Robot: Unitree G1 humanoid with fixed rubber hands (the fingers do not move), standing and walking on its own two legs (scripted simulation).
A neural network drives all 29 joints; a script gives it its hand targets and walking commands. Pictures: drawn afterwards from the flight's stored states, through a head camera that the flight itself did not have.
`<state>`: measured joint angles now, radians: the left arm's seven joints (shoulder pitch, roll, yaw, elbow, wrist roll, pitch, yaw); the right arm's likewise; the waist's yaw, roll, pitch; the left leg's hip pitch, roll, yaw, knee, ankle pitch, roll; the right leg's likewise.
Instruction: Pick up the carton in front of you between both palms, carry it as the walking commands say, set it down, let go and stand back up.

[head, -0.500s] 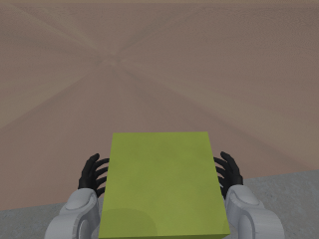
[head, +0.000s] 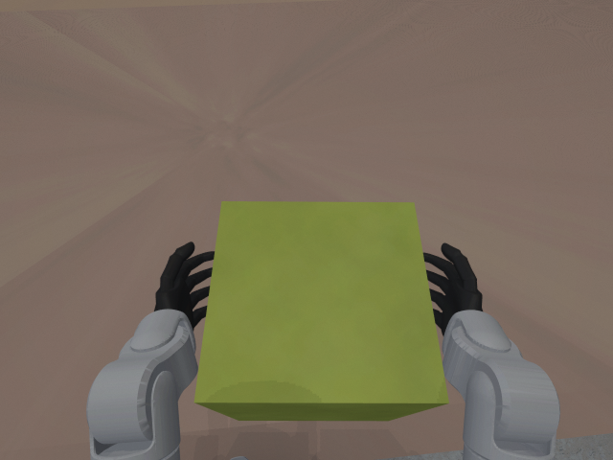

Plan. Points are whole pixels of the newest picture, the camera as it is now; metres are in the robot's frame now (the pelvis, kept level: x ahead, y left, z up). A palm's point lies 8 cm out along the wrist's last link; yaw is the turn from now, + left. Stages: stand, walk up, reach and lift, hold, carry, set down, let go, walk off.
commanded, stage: carry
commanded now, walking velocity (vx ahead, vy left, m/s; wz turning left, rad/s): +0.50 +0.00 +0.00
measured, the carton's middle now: (315, 325) +0.28 +0.00 +0.07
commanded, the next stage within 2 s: none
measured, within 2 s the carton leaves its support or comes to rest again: neither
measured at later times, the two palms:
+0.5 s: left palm (220, 125) +0.68 +0.18 +0.12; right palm (381, 123) +0.68 -0.12 +0.12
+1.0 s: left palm (239, 33) +1.01 +0.18 +0.18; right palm (366, 33) +1.01 -0.12 +0.18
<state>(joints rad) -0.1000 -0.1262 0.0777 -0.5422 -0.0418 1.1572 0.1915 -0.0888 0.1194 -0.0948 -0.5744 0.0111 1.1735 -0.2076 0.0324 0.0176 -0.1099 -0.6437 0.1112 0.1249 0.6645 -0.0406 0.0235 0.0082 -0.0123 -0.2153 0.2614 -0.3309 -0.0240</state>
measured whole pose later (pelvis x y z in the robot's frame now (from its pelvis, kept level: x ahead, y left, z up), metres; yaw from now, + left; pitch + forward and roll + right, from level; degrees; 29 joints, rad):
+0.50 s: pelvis +0.33 +0.03 +0.00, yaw +1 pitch +6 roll -1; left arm -0.50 -0.14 0.29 -0.28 -0.01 1.07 0.23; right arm -0.50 0.15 -0.27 -0.25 0.03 1.04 -0.20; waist -0.06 -0.01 0.04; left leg -0.15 0.00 0.13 0.41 -0.42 0.10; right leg -0.84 -0.08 -0.09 0.99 -0.22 -0.06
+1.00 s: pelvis +0.68 +0.04 +0.03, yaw +0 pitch +4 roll +2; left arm -0.48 -0.12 0.25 -0.25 0.00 1.10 0.21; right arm -0.50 0.13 -0.25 -0.22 -0.02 1.07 -0.22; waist -0.01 -0.04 -0.05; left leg -0.62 0.00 0.16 0.73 -0.35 0.08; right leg -0.14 -0.06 -0.07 0.55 -0.58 0.00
